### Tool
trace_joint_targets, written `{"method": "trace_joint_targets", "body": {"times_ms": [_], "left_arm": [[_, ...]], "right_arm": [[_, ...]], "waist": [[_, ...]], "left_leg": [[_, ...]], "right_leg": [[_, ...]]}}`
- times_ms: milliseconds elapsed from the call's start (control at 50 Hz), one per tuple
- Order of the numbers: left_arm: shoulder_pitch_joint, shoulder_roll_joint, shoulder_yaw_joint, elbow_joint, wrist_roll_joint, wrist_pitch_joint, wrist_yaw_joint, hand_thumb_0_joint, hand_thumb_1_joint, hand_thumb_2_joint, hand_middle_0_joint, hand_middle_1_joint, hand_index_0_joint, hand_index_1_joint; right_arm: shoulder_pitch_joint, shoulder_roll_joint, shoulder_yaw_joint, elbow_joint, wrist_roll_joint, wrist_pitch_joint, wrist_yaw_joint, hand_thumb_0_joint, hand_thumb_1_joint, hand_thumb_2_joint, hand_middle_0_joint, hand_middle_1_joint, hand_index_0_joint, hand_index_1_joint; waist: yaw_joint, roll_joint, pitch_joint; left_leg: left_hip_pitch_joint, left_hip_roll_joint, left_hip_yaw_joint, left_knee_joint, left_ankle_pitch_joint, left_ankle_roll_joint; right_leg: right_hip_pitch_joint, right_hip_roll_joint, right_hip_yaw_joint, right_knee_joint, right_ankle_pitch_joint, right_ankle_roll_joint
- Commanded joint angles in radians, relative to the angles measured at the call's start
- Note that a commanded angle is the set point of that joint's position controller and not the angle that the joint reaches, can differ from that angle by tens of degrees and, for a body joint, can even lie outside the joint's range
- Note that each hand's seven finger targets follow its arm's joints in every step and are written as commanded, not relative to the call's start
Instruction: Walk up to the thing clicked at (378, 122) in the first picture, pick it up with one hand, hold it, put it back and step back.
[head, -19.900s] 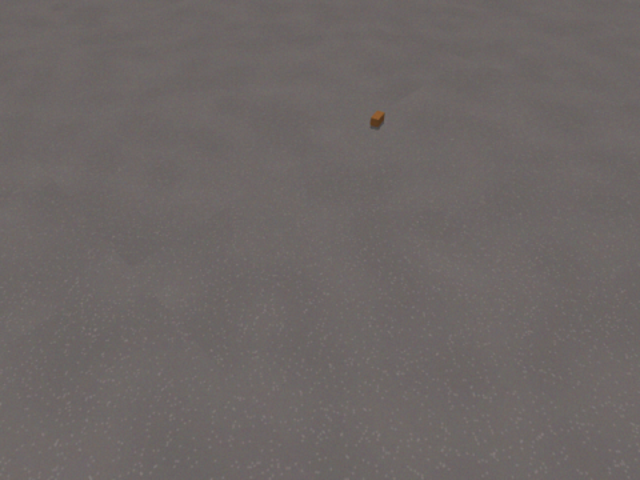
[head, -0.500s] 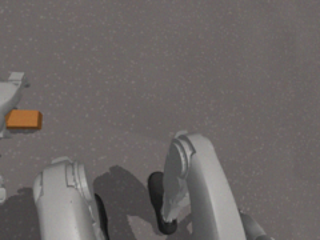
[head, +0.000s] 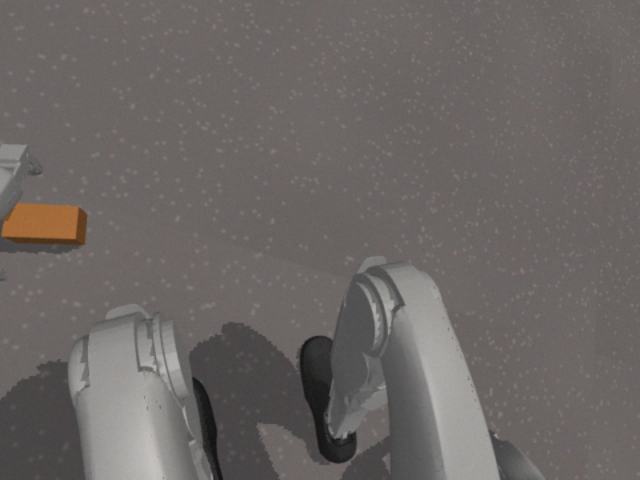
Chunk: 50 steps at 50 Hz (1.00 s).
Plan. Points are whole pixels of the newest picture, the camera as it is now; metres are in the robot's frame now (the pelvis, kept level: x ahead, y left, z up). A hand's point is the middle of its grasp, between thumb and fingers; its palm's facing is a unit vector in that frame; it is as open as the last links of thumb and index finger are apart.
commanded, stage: approach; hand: left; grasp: from above
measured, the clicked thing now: (47, 224) +0.46 +0.30 -0.29
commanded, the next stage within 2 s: close in in 0.04 s
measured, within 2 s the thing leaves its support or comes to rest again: neither
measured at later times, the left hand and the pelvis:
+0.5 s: hand (12, 229) +0.43 +0.31 -0.19, palm faces -0.53 -0.03 -0.84, open 14.3 cm; pelvis -0.01 +0.00 +0.00, yaw +1 degrees
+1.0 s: hand (32, 229) +0.44 +0.30 -0.23, palm faces -0.48 -0.04 -0.88, open 14.5 cm; pelvis +0.00 +0.00 -0.01, yaw -3 degrees
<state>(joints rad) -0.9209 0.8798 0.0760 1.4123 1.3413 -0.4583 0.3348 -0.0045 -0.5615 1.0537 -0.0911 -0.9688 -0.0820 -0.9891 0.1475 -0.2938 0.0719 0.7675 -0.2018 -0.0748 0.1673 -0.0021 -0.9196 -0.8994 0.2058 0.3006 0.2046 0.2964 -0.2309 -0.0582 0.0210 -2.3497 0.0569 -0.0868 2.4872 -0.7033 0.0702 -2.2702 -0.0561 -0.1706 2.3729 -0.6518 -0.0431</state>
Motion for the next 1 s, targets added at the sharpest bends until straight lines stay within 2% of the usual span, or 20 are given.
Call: {"method": "trace_joint_targets", "body": {"times_ms": [0, 40, 60, 80, 100, 160, 260, 340, 380, 440, 520, 540, 620, 700, 760, 780, 800, 860, 880, 980], "left_arm": [[-0.321, 0.235, 0.049, -0.241, 0.019, -0.066, 0.093, 0.000, -0.553, 1.061, -0.092, -0.976, -0.078, -0.991], [-0.285, 0.206, 0.033, -0.201, 0.062, -0.055, 0.125, 0.000, -0.548, 1.057, -0.091, -0.973, -0.077, -0.987], [-0.278, 0.230, 0.067, -0.219, 0.070, -0.047, 0.150, 0.000, -0.549, 1.105, -0.100, -0.977, -0.076, -1.001], [-0.270, 0.223, 0.067, -0.207, 0.079, -0.032, 0.168, 0.000, -0.536, 1.108, -0.100, -0.992, -0.079, -1.012], [-0.262, 0.238, 0.086, -0.210, 0.091, -0.017, 0.186, 0.000, -0.542, 1.093, -0.101, -0.963, -0.077, -0.986], [-0.296, 0.210, 0.069, -0.082, 0.127, 0.044, 0.214, 0.000, -0.585, 1.058, -0.067, -0.921, -0.044, -0.943], [-0.255, 0.173, 0.082, 0.097, 0.101, 0.126, 0.195, 0.000, -0.585, 1.064, -0.071, -0.933, -0.048, -0.956], [-0.306, 0.132, 0.059, 0.053, 0.034, 0.126, 0.137, 0.000, -0.582, 1.057, -0.069, -0.943, -0.049, -0.963], [-0.355, 0.165, 0.048, 0.015, 0.023, 0.102, 0.110, 0.000, -0.579, 1.049, -0.069, -0.944, -0.051, -0.961], [-0.358, 0.255, 0.069, -0.049, 0.027, 0.050, 0.094, 0.000, -0.582, 1.046, -0.068, -0.949, -0.052, -0.964], [-0.305, 0.317, 0.101, -0.045, 0.052, -0.012, 0.128, 0.000, -0.560, 1.021, -0.064, -0.962, -0.058, -0.967], [-0.298, 0.316, 0.099, -0.052, 0.065, -0.020, 0.138, 0.000, -0.562, 1.026, -0.065, -0.956, -0.057, -0.963], [-0.253, 0.322, 0.114, -0.065, 0.091, -0.021, 0.216, 0.000, -0.573, 1.038, -0.063, -0.932, -0.046, -0.948], [-0.232, 0.225, 0.049, 0.098, 0.095, 0.031, 0.271, 0.000, -0.611, 1.088, -0.062, -0.880, -0.020, -0.922], [-0.257, 0.275, 0.075, 0.110, 0.108, 0.067, 0.296, 0.000, -0.596, 1.079, -0.066, -0.886, -0.028, -0.923], [-0.265, 0.249, 0.052, 0.115, 0.097, 0.077, 0.297, 0.000, -0.597, 1.075, -0.070, -0.891, -0.033, -0.929], [-0.277, 0.277, 0.077, 0.119, 0.096, 0.085, 0.299, 0.000, -0.585, 1.067, -0.070, -0.889, -0.036, -0.923], [-0.290, 0.274, 0.074, 0.093, 0.091, 0.102, 0.284, 0.000, -0.602, 1.076, -0.063, -0.895, -0.025, -0.933], [-0.308, 0.316, 0.104, 0.065, 0.083, 0.099, 0.285, 0.000, -0.611, 1.082, -0.062, -0.892, -0.021, -0.933], [-0.265, 0.278, 0.074, 0.110, 0.071, 0.102, 0.272, 0.000, -0.602, 1.065, -0.060, -0.910, -0.026, -0.944]], "right_arm": [[0.194, -0.265, -0.095, -0.014, -0.001, 0.009, -0.013, 0.000, -0.917, -0.900, 0.200, 0.300, 0.200, 0.300], [0.172, -0.260, -0.097, -0.026, -0.004, 0.014, -0.009, 0.000, -0.914, -0.900, 0.200, 0.300, 0.200, 0.300], [0.162, -0.262, -0.102, -0.032, 0.001, 0.019, -0.009, 0.000, -0.910, -0.899, 0.200, 0.300, 0.200, 0.300], [0.164, -0.264, -0.102, -0.040, 0.003, 0.021, -0.008, 0.000, -0.909, -0.898, 0.200, 0.300, 0.200, 0.300], [0.136, -0.262, -0.105, -0.049, 0.007, 0.024, -0.007, 0.000, -0.909, -0.898, 0.200, 0.300, 0.200, 0.300], [0.136, -0.271, -0.091, -0.067, 0.007, 0.018, -0.004, 0.000, -0.903, -0.898, 0.200, 0.300, 0.200, 0.300], [0.173, -0.267, -0.075, -0.063, 0.008, -0.007, -0.002, 0.000, -0.904, -0.898, 0.200, 0.300, 0.200, 0.300], [0.179, -0.243, -0.063, -0.062, 0.012, -0.028, 0.000, 0.000, -0.908, -0.900, 0.200, 0.300, 0.200, 0.300], [0.181, -0.238, -0.049, -0.061, 0.012, -0.032, -0.002, 0.000, -0.910, -0.900, 0.199, 0.300, 0.200, 0.300], [0.182, -0.234, -0.044, -0.054, 0.005, -0.024, -0.008, 0.000, -0.911, -0.900, 0.199, 0.300, 0.199, 0.300], [0.165, -0.234, -0.031, -0.058, -0.019, -0.011, -0.012, 0.000, -0.910, -0.900, 0.199, 0.300, 0.199, 0.300], [0.171, -0.248, -0.032, -0.062, -0.027, -0.009, -0.013, 0.000, -0.908, -0.898, 0.199, 0.300, 0.199, 0.300], [0.166, -0.278, -0.047, -0.064, -0.048, -0.016, -0.008, 0.000, -0.902, -0.897, 0.200, 0.300, 0.200, 0.300], [0.159, -0.279, -0.021, -0.047, -0.057, -0.039, 0.011, 0.000, -0.899, -0.900, 0.199, 0.300, 0.199, 0.300], [0.173, -0.300, -0.011, -0.046, -0.063, -0.061, 0.020, 0.000, -0.896, -0.897, 0.200, 0.300, 0.200, 0.300], [0.148, -0.298, -0.010, -0.055, -0.061, -0.071, 0.023, 0.000, -0.899, -0.899, 0.200, 0.300, 0.200, 0.300], [0.157, -0.305, -0.009, -0.050, -0.064, -0.079, 0.028, 0.000, -0.898, -0.899, 0.199, 0.300, 0.200, 0.300], [0.155, -0.315, -0.010, -0.057, -0.062, -0.095, 0.035, 0.000, -0.900, -0.900, 0.199, 0.300, 0.199, 0.300], [0.165, -0.312, -0.005, -0.052, -0.062, -0.096, 0.035, 0.000, -0.901, -0.901, 0.199, 0.300, 0.199, 0.300], [0.144, -0.285, 0.026, -0.059, -0.066, -0.106, 0.049, 0.000, -0.903, -0.902, 0.199, 0.300, 0.199, 0.300]], "waist": [[-0.003, 0.427, -0.731], [-0.005, 0.449, -0.743], [0.013, 0.462, -0.756], [0.008, 0.462, -0.749], [0.031, 0.485, -0.759], [-0.024, 0.407, -0.654], [-0.081, 0.271, -0.537], [-0.101, 0.273, -0.602], [-0.108, 0.280, -0.598], [-0.072, 0.329, -0.664], [-0.039, 0.372, -0.678], [-0.050, 0.377, -0.682], [-0.031, 0.413, -0.699], [-0.078, 0.351, -0.583], [-0.094, 0.352, -0.587], [-0.088, 0.360, -0.578], [-0.100, 0.369, -0.562], [-0.114, 0.390, -0.561], [-0.109, 0.409, -0.600], [-0.119, 0.403, -0.567]], "left_leg": [[0.616, -0.043, -0.006, -0.260, 0.225, -0.056], [0.676, -0.035, -0.018, -0.278, 0.268, -0.060], [0.675, -0.038, -0.027, -0.299, 0.284, -0.062], [0.688, -0.038, -0.038, -0.312, 0.299, -0.066], [0.691, -0.041, -0.034, -0.325, 0.305, -0.066], [0.621, -0.042, -0.034, -0.318, 0.262, -0.055], [0.441, -0.064, 0.019, -0.291, 0.157, -0.019], [0.453, -0.067, 0.014, -0.271, 0.148, -0.017], [0.452, -0.067, 0.017, -0.255, 0.125, -0.019], [0.485, -0.062, 0.026, -0.231, 0.165, -0.029], [0.484, -0.054, 0.025, -0.220, 0.160, -0.039], [0.515, -0.052, 0.028, -0.214, 0.183, -0.040], [0.552, -0.044, 0.007, -0.232, 0.246, -0.050], [0.478, -0.042, -0.011, -0.223, 0.229, -0.044], [0.492, -0.040, -0.014, -0.208, 0.243, -0.042], [0.478, -0.039, -0.016, -0.214, 0.212, -0.043], [0.480, -0.038, -0.024, -0.219, 0.200, -0.044], [0.497, -0.035, -0.024, -0.215, 0.182, -0.044], [0.518, -0.031, -0.035, -0.221, 0.206, -0.047], [0.507, -0.028, -0.027, -0.193, 0.218, -0.049]], "right_leg": [[0.280, 0.085, 0.002, -0.222, 0.178, -0.001], [0.249, 0.087, -0.003, -0.197, 0.209, -0.003], [0.245, 0.087, -0.012, -0.188, 0.215, -0.006], [0.232, 0.085, -0.013, -0.179, 0.226, -0.006], [0.223, 0.084, -0.016, -0.174, 0.226, -0.008], [0.182, 0.082, -0.014, -0.187, 0.213, -0.002], [0.242, 0.078, 0.011, -0.245, 0.163, 0.010], [0.277, 0.070, 0.012, -0.246, 0.157, 0.017], [0.273, 0.067, 0.018, -0.246, 0.134, 0.018], [0.327, 0.074, 0.028, -0.238, 0.158, 0.017], [0.346, 0.086, 0.030, -0.224, 0.147, 0.004], [0.340, 0.088, 0.025, -0.216, 0.171, 0.009], [0.321, 0.097, -0.007, -0.193, 0.209, 0.004], [0.268, 0.106, -0.028, -0.189, 0.205, 0.007], [0.284, 0.105, -0.028, -0.182, 0.228, 0.012], [0.277, 0.108, -0.026, -0.181, 0.203, 0.008], [0.266, 0.102, -0.034, -0.177, 0.194, 0.012], [0.259, 0.099, -0.035, -0.175, 0.184, 0.017], [0.287, 0.101, -0.039, -0.171, 0.202, 0.017], [0.314, 0.108, -0.040, -0.170, 0.226, 0.021]]}}
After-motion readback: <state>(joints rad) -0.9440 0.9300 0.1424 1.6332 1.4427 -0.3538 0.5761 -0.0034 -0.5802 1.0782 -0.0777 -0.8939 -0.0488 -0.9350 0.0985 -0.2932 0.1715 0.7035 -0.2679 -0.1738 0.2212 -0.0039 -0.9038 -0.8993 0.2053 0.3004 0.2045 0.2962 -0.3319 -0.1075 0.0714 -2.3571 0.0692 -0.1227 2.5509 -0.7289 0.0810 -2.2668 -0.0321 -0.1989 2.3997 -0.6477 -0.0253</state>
